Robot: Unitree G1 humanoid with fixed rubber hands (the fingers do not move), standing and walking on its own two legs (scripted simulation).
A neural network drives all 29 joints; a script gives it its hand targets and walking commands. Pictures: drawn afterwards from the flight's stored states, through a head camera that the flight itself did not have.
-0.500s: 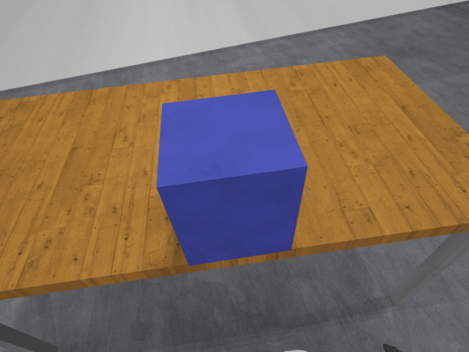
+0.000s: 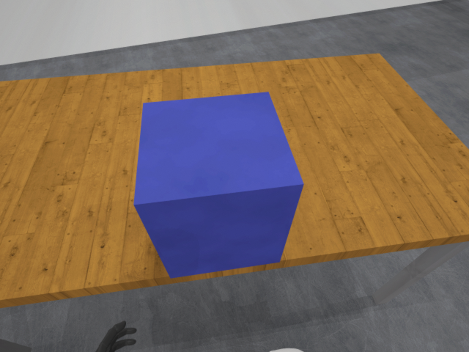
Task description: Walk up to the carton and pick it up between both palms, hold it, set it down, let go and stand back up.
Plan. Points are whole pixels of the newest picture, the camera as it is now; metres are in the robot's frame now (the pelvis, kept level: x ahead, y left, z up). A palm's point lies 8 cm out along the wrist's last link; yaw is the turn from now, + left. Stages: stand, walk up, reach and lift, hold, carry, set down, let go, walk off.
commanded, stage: walk up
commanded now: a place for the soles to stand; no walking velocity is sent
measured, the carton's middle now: (217, 189) +0.37 +0.04 +0.06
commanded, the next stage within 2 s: reach and lift in 1.14 s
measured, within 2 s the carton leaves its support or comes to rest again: neither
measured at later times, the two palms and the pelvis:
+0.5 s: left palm out of the picture +0.09 +0.25 -0.10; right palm out of the picture +0.05 -0.26 -0.10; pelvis +0.00 +0.00 +0.01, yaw +2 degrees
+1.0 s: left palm out of the picture +0.04 +0.26 -0.10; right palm out of the picture +0.07 -0.25 -0.09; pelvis -0.01 +0.00 +0.01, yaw +6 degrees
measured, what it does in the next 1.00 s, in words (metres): stands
